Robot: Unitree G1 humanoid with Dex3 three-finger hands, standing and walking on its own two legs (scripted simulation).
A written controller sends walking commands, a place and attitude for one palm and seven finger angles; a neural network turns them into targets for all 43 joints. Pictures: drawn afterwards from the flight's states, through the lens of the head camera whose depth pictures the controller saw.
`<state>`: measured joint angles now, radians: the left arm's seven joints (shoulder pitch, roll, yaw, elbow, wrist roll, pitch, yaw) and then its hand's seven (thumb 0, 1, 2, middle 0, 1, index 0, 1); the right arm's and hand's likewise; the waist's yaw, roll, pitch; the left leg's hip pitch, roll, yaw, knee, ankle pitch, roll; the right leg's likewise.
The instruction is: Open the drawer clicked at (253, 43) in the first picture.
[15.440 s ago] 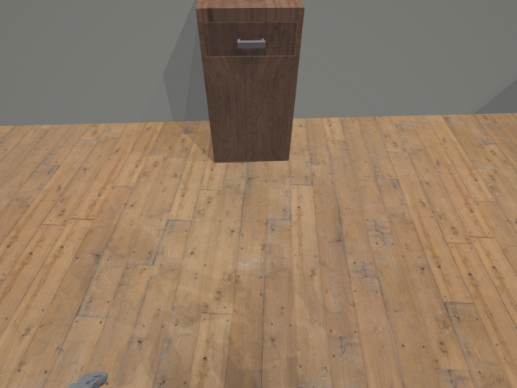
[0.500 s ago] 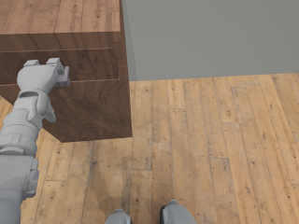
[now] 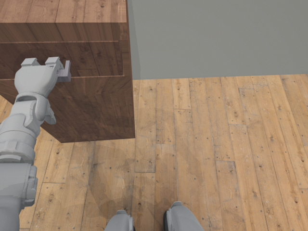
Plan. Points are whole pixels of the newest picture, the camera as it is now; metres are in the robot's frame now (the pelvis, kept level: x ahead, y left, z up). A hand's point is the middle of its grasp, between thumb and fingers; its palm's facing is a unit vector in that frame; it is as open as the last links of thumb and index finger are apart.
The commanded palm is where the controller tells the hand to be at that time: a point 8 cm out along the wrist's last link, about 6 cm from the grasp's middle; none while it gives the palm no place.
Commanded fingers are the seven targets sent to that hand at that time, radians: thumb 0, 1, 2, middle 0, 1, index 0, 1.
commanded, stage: lower the fingers behind the handle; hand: left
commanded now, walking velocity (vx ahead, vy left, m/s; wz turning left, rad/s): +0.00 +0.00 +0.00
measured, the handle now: (47, 70) +0.55 +0.27 +0.01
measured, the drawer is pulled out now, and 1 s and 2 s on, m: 0.00 0.00 0.03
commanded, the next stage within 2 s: close the thumb around the handle in 0.52 s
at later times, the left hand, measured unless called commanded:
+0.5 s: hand (48, 93) +0.48 +0.27 +0.00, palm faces -0.09 -0.02 -1.00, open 13.9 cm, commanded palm +0.47 +0.25 +0.04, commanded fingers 0.00 -0.50 0.30 -0.30 -1.20 -0.30 -1.20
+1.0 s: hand (49, 91) +0.49 +0.26 +0.00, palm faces -0.10 -0.01 -1.00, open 9.8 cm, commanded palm +0.47 +0.24 +0.04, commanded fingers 0.00 0.62 0.78 -0.38 -1.32 -0.38 -1.32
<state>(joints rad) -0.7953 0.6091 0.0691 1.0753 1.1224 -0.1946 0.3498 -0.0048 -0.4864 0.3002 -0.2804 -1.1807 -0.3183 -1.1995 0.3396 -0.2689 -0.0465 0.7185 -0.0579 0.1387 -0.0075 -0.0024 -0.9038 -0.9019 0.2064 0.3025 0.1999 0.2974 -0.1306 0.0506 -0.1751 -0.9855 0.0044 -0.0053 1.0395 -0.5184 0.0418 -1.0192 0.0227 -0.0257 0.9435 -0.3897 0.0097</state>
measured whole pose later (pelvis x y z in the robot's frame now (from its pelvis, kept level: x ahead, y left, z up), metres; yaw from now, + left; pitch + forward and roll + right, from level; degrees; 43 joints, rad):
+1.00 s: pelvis -0.01 +0.00 -0.01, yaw +0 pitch +27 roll -3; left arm -0.84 0.61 0.04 1.10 1.12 -0.13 0.32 0.00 0.11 0.56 -0.30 -1.24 -0.36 -1.26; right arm 0.33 -0.26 -0.03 0.70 -0.05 0.13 -0.01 0.00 -0.90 -0.90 0.21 0.30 0.20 0.30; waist -0.14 0.06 -0.17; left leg -1.02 0.00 -0.01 1.07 -0.52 0.04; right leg -1.05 0.02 -0.03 0.97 -0.39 0.00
